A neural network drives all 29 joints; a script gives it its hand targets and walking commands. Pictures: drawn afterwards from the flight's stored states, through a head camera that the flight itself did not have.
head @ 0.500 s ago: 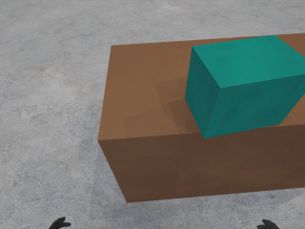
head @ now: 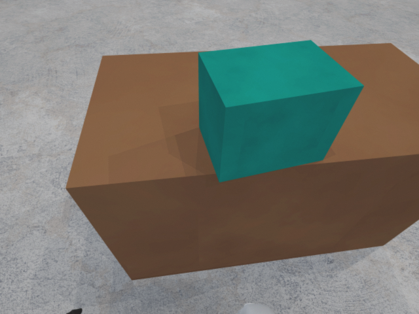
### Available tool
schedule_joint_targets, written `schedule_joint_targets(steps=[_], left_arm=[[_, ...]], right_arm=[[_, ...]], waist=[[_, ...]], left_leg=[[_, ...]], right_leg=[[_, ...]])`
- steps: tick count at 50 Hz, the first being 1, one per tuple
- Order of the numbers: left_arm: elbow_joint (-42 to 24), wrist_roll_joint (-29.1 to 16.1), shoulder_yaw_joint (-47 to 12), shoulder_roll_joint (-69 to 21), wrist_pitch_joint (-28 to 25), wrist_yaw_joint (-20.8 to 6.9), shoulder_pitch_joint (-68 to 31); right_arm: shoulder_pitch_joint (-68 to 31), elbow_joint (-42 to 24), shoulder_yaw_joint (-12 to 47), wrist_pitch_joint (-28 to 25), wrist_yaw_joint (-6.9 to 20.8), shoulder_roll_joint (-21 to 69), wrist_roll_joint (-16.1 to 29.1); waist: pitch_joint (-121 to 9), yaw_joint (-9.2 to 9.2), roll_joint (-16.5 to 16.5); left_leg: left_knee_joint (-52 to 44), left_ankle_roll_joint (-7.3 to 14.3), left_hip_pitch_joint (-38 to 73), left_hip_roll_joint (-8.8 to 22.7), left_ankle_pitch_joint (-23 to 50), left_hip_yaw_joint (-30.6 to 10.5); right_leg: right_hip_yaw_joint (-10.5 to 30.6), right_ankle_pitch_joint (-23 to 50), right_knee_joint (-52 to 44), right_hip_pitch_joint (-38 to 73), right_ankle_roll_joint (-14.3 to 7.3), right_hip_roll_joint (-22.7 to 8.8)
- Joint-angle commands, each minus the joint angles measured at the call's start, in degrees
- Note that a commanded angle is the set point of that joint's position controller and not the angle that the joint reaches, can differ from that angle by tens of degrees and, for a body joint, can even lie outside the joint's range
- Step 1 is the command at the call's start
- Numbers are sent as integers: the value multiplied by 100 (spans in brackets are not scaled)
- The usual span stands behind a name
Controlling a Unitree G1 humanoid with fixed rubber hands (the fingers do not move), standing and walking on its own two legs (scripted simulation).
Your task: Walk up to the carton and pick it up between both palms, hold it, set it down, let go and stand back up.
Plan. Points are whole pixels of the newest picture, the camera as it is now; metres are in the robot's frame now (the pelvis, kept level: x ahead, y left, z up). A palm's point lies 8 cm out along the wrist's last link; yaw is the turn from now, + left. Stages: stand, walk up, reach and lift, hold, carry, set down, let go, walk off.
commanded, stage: walk up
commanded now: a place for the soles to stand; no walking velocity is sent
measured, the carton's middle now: (265, 110) +0.53 -0.12 +0.09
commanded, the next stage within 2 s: none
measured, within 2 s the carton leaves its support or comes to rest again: neither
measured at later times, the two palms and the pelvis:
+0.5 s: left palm out of the picture +0.10 +0.20 -0.07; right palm out of the picture +0.09 -0.45 -0.06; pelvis +0.06 -0.11 +0.03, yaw +5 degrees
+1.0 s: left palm (171, 305) +0.15 +0.09 -0.05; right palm out of the picture +0.19 -0.56 -0.09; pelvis +0.12 -0.23 +0.03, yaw +3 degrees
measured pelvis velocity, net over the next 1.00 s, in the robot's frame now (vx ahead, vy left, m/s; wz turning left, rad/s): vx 0.12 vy -0.23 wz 0.05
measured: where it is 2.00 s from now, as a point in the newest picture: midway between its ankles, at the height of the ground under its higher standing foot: outside the picture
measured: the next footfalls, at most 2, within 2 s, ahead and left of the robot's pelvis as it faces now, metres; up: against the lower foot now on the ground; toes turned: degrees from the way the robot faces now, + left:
left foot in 0.52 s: +0.14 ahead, +0.04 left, +0.00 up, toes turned +2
right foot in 0.76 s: +0.14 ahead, -0.33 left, +0.00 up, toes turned +5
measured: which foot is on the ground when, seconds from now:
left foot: down 0.00-0.00, up 0.02-0.50, down 0.52-0.76, up 0.78-1.00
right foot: down 0.00-0.52, up 0.54-0.74, down 0.76-1.00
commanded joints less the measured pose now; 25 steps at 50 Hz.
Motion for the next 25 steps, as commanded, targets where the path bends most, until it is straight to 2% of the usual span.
schedule_joint_targets(steps=[1,2,3,4,5,7,8,9,10,11,15,16,17,18,19,20,21,22,23,24,25], left_arm=[[-506,122,1289,2085,-272,144,816],[-715,26,1255,2059,-268,153,172],[-725,14,1165,1783,-299,168,116],[-659,64,1110,1622,-329,186,163],[-652,98,1078,1437,-347,190,128],[-747,66,1008,1253,-374,176,167],[-782,56,997,1242,-388,170,221],[-825,38,983,1183,-386,170,251],[-839,32,968,1096,-393,178,359],[-835,15,950,1054,-406,179,513],[-913,98,947,1004,-339,213,868],[-878,70,932,1003,-331,231,955],[-1013,90,925,1011,-311,238,656],[-1106,104,885,915,-309,241,607],[-1240,119,892,995,-286,242,313],[-1355,145,855,936,-272,243,24],[-1479,170,820,889,-274,249,-265],[-1524,159,774,855,-279,245,-426],[-1589,112,734,820,-285,243,-464],[-1520,115,704,670,-269,244,-103],[-1549,108,758,666,-222,244,269]], right_arm=[[-512,-327,-47,88,-287,-803,-7],[-239,-174,-158,88,-255,-1062,51],[-180,-131,-163,65,-218,-1093,49],[-68,-30,-169,68,-180,-1088,57],[143,118,-157,84,-146,-1105,88],[549,215,-116,104,-100,-1111,102],[539,208,-65,105,-91,-1044,104],[624,275,-60,112,-83,-1041,125],[584,254,-2,117,-67,-955,121],[603,261,40,96,-56,-871,113],[540,88,88,103,-82,-800,94],[530,58,119,90,-99,-762,94],[870,101,72,85,-135,-813,112],[1066,140,87,87,-166,-863,89],[1338,183,63,89,-197,-893,102],[1687,251,48,71,-220,-903,131],[1982,265,29,31,-226,-926,137],[2213,370,-22,16,-243,-928,107],[2399,360,-75,2,-268,-1045,91],[2143,254,-147,33,-314,-1144,55],[1663,-111,-234,37,-396,-1476,45]], waist=[[584,822,-1104],[754,457,-873],[780,374,-384],[759,338,-182],[592,311,-48],[364,255,104],[404,232,113],[290,246,137],[343,284,81],[210,324,16],[-330,593,-89],[-285,613,-183],[-377,434,-417],[-443,338,-379],[-382,149,-590],[-411,-70,-590],[-482,-254,-453],[-698,-417,-223],[-786,-596,151],[-908,-517,783],[-872,-369,1511]], left_leg=[[3011,-20,-2987,-874,-1240,-171],[3197,-35,-2634,-676,-743,-152],[3210,13,-2327,-554,-352,-268],[2988,32,-2141,-470,-197,-252],[2709,43,-1850,-390,-63,-329],[2346,-64,-1748,-500,65,-255],[2061,-104,-1716,-532,136,-255],[1954,-143,-1663,-598,187,-205],[1617,-153,-1736,-586,147,-149],[1437,-132,-1669,-600,186,-140],[857,-42,-1496,-670,-100,-2],[771,-17,-1487,-675,-26,139],[555,25,-1383,-686,-68,112],[497,55,-1146,-645,-16,83],[132,132,-667,-656,-23,219],[-374,145,-303,-610,323,408],[-901,220,206,-543,830,663],[-1487,248,932,-560,1648,1002],[-1921,430,1790,-526,2483,1036],[-1428,913,2382,109,2957,-48],[-1318,1791,2394,1567,2212,-2478]], right_leg=[[3131,-3064,-4436,698,-377,-1322],[3562,-3268,-4744,306,-377,-1389],[2967,-2608,-4538,236,-116,-1071],[2505,-1993,-4293,320,33,-884],[1866,-1319,-4072,560,203,-649],[1288,-585,-3774,1157,-18,-541],[1156,-304,-3732,1321,-74,-572],[986,-324,-3787,1618,-42,-529],[795,20,-3693,1861,-149,-487],[701,270,-3626,2052,-166,-446],[598,949,-3382,2659,-94,-436],[495,1548,-3280,2697,23,-430],[492,2266,-3093,2714,146,-417],[375,2758,-2920,2613,168,-394],[173,3444,-2793,2185,431,-317],[66,3947,-2456,2015,422,-298],[-186,4552,-1940,1758,499,-252],[-512,4661,-1158,1481,481,-85],[-803,4432,-320,941,540,143],[-526,2478,1056,-21,453,357],[146,-685,2677,-1318,526,447]])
